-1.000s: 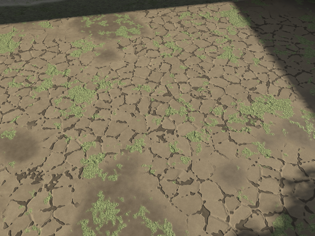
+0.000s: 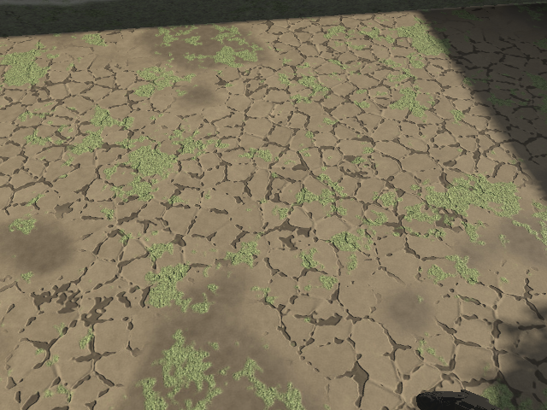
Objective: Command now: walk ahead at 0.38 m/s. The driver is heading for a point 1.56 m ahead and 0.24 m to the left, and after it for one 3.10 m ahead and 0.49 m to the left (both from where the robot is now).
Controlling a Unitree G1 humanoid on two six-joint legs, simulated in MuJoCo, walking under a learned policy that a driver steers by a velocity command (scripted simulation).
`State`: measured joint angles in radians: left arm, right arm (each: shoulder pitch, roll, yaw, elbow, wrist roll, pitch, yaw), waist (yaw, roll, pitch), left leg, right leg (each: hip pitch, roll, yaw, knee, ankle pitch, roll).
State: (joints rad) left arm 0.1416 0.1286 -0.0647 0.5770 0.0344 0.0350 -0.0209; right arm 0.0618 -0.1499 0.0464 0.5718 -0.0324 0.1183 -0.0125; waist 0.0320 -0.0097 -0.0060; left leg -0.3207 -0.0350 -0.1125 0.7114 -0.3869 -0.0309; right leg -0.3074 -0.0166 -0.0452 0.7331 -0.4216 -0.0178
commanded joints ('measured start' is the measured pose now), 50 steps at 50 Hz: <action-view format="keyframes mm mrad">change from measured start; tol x4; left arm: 1 -47 49 9 -87 1 -17 -1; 26 54 92 34 -14 -12 -7 0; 27 207 123 33 47 0 -1 4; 30 164 139 42 60 -15 -2 9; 50 312 172 47 145 -21 15 24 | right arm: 1 -75 -58 -16 -88 -1 -15 -1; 26 35 -91 -29 1 -3 -13 -4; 28 115 -70 3 25 -18 -20 -30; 32 142 -130 2 52 -7 -36 -42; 50 255 -177 5 111 15 -49 -42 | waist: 1 -3 -1 -94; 8 -9 19 -38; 26 -15 -6 -86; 27 -6 41 -120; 29 -30 16 -25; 50 -26 23 19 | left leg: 1 76 12 -7 -95 260 32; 12 152 62 -71 -308 226 21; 26 111 62 -29 -283 268 4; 27 164 66 -55 -303 243 50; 33 135 89 -58 -381 271 34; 45 159 76 -35 -416 307 53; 49 167 71 -33 -427 332 61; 50 168 72 -35 -428 445 59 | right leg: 1 -20 -42 30 -145 293 -19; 7 -6 -60 64 -282 230 -15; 14 86 -64 83 -358 356 -44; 26 147 -65 79 -327 513 -67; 27 198 -77 154 -430 541 -104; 30 232 -74 138 -464 602 -108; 49 247 -24 105 -537 460 -65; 50 259 -32 115 -526 571 -53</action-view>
